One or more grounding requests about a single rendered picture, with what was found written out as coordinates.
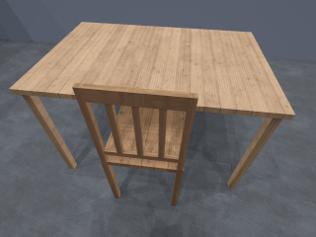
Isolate table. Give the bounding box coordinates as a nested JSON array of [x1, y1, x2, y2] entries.
[[9, 22, 295, 189]]

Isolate chair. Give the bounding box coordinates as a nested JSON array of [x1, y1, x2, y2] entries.
[[72, 83, 198, 206]]

